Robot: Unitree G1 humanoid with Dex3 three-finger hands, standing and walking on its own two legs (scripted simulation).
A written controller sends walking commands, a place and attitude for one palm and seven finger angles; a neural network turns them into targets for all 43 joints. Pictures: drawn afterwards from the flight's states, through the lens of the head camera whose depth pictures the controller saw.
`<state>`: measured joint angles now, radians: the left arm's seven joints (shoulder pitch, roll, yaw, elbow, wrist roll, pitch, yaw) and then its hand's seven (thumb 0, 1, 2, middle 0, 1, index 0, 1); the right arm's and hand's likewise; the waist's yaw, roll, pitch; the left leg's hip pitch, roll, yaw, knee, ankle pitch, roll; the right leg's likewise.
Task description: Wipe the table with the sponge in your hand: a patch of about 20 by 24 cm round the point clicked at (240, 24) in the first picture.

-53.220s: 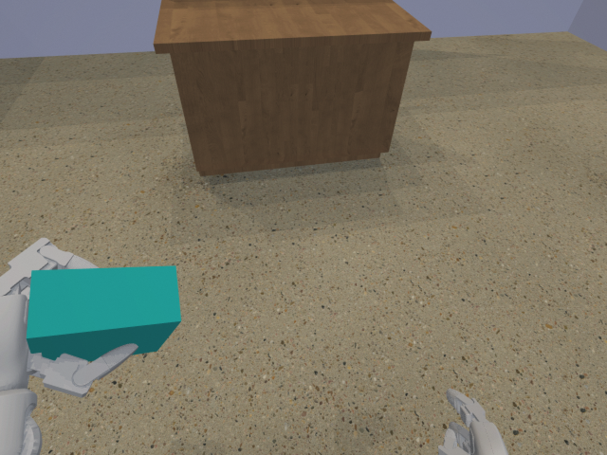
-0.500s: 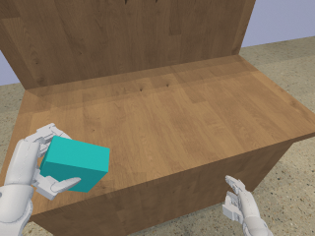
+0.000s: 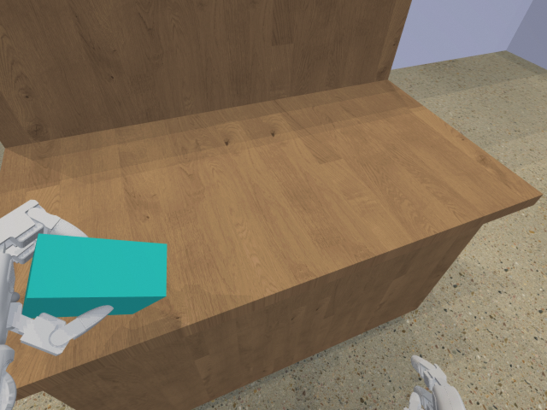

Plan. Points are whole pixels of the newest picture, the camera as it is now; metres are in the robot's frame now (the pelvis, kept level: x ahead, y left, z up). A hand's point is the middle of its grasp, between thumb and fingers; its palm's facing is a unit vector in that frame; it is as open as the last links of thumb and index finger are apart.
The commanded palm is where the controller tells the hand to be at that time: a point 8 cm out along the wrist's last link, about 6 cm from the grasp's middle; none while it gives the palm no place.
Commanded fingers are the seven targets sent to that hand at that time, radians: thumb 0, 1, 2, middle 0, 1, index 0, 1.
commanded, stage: step back with the hand held close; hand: left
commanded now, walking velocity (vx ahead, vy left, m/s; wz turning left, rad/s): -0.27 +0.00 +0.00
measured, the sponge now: (112, 281) +0.23 +0.20 +0.14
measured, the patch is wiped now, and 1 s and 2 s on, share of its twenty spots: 1.00 1.00 1.00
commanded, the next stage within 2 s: stop stepping back and stand still in 0.76 s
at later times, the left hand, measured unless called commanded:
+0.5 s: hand (25, 328) +0.15 +0.24 +0.18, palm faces +0.37 -0.87 -0.33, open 10.1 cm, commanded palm +0.10 +0.28 +0.19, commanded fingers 0.00 0.10 1.30 -1.20 -1.60 -1.20 -1.60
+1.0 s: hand out of the picture -0.01 +0.23 +0.19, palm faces +0.33 -0.87 -0.37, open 10.1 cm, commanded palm -0.06 +0.28 +0.19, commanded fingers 0.00 0.10 1.30 -1.20 -1.60 -1.20 -1.60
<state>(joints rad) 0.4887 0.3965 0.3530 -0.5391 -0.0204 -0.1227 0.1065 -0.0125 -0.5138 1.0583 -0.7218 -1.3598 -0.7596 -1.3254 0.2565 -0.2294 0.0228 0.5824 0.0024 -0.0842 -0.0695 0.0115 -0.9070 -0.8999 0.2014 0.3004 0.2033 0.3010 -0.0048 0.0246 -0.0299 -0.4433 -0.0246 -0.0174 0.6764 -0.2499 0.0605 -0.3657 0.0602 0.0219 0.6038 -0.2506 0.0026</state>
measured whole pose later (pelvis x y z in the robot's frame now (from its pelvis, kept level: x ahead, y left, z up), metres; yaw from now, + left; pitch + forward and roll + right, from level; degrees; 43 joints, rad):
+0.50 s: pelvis -0.07 +0.01 +0.00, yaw -2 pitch +0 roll -4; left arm 0.42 0.38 0.35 -0.57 -0.03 -0.13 0.13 -0.01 -0.52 1.06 -0.72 -1.36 -0.76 -1.33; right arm 0.20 -0.17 0.05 0.60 -0.01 -0.12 -0.04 0.01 -0.90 -0.90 0.20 0.30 0.21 0.30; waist 0.01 0.01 -0.01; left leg -0.52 0.05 0.03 0.60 -0.09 0.05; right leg -0.26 0.04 0.03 0.56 -0.33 0.00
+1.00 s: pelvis -0.23 +0.00 -0.01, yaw -3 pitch -1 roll -4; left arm 0.47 0.43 0.37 -0.62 -0.04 -0.12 0.13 -0.01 -0.52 1.06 -0.72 -1.36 -0.76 -1.33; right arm 0.27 -0.17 0.04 0.59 0.00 -0.13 -0.03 0.01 -0.91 -0.90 0.20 0.30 0.20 0.30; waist -0.02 -0.01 -0.02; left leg -0.56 0.04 -0.04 0.66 -0.20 0.01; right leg -0.27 0.06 -0.03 0.66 -0.39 -0.03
